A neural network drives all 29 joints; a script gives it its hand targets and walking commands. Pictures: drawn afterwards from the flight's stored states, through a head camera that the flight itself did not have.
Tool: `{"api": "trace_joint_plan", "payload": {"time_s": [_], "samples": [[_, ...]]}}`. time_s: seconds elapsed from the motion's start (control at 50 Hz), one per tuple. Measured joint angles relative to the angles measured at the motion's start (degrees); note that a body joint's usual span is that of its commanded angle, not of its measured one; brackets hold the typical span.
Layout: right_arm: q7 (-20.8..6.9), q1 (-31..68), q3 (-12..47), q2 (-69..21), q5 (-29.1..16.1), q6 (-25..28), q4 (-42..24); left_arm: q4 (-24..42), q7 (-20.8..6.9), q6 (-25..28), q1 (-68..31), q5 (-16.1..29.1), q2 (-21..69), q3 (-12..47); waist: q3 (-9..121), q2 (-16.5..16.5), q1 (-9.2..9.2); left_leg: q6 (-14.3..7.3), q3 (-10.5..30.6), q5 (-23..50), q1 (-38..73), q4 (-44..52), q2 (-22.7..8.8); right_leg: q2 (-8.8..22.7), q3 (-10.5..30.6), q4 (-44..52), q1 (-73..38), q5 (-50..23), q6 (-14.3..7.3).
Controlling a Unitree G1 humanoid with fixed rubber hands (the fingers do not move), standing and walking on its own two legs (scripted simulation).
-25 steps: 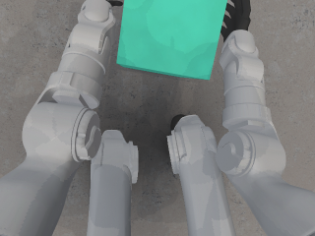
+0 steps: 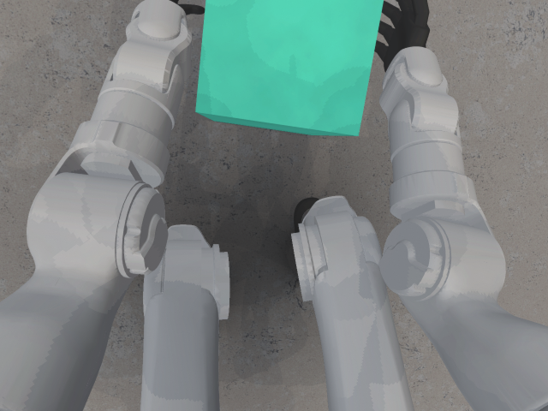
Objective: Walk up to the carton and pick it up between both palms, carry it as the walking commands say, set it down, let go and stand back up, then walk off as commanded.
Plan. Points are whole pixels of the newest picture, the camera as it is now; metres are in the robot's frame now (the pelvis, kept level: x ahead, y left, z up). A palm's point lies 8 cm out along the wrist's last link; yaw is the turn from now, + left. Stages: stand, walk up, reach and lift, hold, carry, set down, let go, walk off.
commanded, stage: set down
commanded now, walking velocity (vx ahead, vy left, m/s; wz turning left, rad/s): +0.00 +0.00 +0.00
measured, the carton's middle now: (282, 28) +0.54 -0.10 -0.25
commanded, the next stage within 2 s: none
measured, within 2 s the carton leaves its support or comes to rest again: neither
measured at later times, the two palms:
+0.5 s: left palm (167, 14) +0.55 +0.04 -0.18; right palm (399, 52) +0.48 -0.23 -0.17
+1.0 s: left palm (168, 13) +0.55 +0.04 -0.19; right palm (399, 51) +0.48 -0.23 -0.18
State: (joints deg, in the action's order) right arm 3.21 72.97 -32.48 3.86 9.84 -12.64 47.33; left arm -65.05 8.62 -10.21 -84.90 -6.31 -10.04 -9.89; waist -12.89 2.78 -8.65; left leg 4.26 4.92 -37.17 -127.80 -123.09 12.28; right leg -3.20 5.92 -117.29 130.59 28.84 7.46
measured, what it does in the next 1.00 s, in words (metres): stands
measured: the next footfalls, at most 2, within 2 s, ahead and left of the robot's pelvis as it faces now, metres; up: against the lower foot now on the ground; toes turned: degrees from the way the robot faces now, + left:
none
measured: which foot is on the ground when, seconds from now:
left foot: down 0.00-1.00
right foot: down 0.00-1.00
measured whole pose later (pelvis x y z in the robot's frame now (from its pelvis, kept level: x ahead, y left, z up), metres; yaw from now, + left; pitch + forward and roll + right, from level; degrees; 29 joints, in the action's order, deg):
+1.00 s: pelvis +0.00 +0.00 -0.01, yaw +0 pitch +39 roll -3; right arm 2.6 76.3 -30.3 7.2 6.1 -8.5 55.5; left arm -68.3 5.9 -8.2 -86.8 -4.8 -12.6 -6.7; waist -17.6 1.7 -9.3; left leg 3.1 4.1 -37.6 -127.3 -126.6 10.1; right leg -2.4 4.7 -120.7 129.4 30.0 7.1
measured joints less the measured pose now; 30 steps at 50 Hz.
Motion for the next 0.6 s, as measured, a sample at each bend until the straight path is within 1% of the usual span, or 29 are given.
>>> {"api": "trace_joint_plan", "payload": {"time_s": [0.6], "samples": [[-0.68, 1.98, 2.18, 2.20, -2.46, 1.94, 5.17, -2.98, -1.23, 1.20, -1.13, 1.95, -2.13, 3.26, -3.22, -0.62, -0.66, -0.94, -0.71, -0.28, 0.32, -2.33, -1.40, 0.58, -0.66, -2.28, -0.86, 0.80, -0.18]]}}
